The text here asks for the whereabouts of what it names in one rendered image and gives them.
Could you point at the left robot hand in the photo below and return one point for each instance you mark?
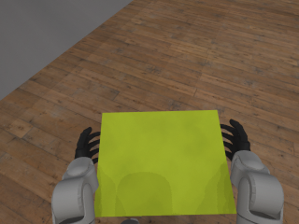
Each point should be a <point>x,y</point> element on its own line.
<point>84,147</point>

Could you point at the right robot hand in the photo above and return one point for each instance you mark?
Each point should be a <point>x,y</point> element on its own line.
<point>239,138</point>

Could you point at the carton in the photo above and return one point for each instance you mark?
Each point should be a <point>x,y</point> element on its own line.
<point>162,163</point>

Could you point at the robot right forearm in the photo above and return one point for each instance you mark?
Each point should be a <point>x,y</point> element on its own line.
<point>260,196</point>

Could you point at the robot left forearm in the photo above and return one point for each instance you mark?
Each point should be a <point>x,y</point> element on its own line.
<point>72,198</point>

